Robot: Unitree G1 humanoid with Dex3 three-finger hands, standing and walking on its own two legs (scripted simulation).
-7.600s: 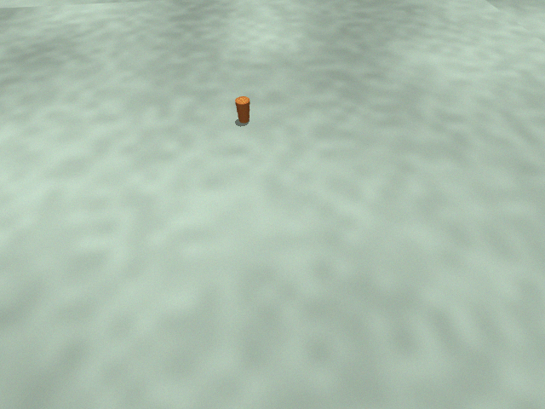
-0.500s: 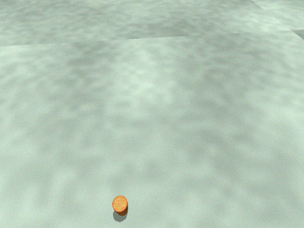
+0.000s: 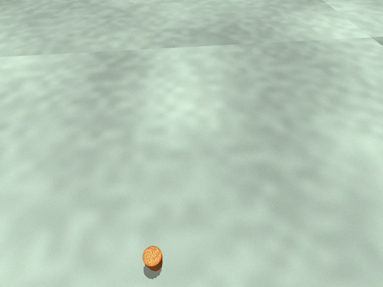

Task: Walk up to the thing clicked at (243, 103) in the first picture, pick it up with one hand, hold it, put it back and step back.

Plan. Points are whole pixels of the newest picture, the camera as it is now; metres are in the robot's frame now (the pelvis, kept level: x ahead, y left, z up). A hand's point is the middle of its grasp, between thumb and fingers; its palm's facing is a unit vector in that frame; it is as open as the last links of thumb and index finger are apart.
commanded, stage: stand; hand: left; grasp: from the side
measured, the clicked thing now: (154, 260) +0.36 +0.19 -0.71
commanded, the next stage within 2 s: go down in 1.02 s
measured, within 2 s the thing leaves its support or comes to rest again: neither
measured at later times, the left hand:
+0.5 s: hand out of the picture +0.07 +0.25 -0.16, palm faces -0.02 -0.94 -0.34, open 7.4 cm
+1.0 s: hand out of the picture +0.07 +0.25 -0.16, palm faces -0.03 -0.94 -0.34, open 7.4 cm
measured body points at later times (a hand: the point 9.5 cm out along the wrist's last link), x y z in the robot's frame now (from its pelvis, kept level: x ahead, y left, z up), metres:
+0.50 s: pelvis +0.00 +0.00 +0.00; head +0.01 +0.00 +0.45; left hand +0.07 +0.30 -0.13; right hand +0.08 -0.30 -0.13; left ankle -0.01 +0.11 -0.75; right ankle -0.01 -0.12 -0.75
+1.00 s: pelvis +0.01 +0.00 +0.00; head +0.02 +0.00 +0.45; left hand +0.07 +0.30 -0.13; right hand +0.08 -0.30 -0.13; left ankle -0.01 +0.11 -0.75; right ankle -0.01 -0.12 -0.75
